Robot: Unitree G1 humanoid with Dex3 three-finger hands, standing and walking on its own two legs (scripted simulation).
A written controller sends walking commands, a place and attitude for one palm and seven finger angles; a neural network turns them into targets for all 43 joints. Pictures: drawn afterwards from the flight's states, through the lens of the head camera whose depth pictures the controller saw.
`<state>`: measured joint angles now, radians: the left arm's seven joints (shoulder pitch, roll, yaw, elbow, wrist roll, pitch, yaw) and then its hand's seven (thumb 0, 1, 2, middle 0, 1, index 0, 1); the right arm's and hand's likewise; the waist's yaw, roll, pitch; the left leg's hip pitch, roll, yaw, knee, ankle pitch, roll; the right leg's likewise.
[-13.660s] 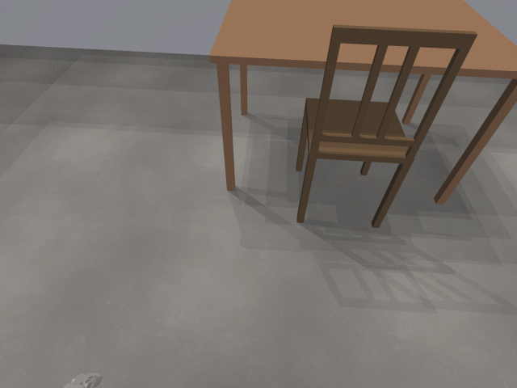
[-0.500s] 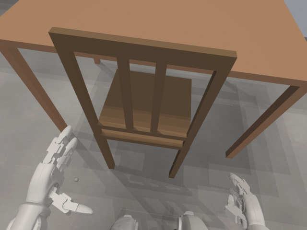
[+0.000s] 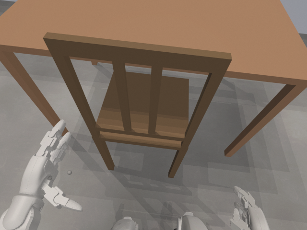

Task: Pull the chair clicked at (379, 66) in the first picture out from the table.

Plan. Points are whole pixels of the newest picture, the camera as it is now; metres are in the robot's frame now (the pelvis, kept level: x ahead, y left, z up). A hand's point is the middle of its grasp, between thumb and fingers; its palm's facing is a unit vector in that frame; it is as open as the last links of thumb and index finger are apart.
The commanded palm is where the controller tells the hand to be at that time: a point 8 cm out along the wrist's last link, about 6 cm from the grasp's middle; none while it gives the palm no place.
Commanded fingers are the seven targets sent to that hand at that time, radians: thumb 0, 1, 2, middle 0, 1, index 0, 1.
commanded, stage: raise the hand toward the chair's back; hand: left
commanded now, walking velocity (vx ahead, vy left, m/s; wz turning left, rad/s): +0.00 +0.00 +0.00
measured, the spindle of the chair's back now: (124, 102) +0.47 +0.12 +0.01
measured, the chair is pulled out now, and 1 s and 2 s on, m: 0.00 0.00 0.00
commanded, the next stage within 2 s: aim the fingers beside a spindle in 0.30 s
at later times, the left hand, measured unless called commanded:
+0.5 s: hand (74, 175) +0.24 +0.19 +0.03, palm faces -0.05 -1.00 -0.05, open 16.9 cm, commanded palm +0.22 +0.25 +0.04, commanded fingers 0.00 -0.50 0.30 -0.06 -0.08 -0.06 -0.08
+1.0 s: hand (96, 167) +0.26 +0.16 +0.02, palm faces -0.09 -1.00 -0.04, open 16.9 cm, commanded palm +0.25 +0.21 +0.02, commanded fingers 0.00 -0.50 0.30 -0.06 -0.08 -0.06 -0.08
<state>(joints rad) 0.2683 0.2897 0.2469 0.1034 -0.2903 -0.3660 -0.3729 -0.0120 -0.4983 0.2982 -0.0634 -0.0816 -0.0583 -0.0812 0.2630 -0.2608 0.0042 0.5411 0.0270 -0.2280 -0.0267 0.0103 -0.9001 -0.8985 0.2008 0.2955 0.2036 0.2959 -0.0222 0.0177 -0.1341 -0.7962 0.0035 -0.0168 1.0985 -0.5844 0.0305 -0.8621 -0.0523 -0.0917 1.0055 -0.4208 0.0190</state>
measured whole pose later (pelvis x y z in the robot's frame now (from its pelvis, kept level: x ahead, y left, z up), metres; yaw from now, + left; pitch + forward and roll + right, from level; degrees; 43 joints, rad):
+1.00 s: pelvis -0.01 -0.01 -0.02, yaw +0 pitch +18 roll -2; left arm 0.15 0.23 0.14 0.17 -0.23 -0.42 -0.27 -0.01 -0.50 0.30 -0.06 -0.08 -0.06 -0.08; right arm 0.24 -0.25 0.01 0.54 0.02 -0.21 -0.02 0.01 -0.90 -0.90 0.20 0.30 0.20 0.30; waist -0.02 0.02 -0.14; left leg -0.89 0.00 -0.01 1.17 -0.60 0.02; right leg -0.97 -0.06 -0.08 1.10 -0.45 0.00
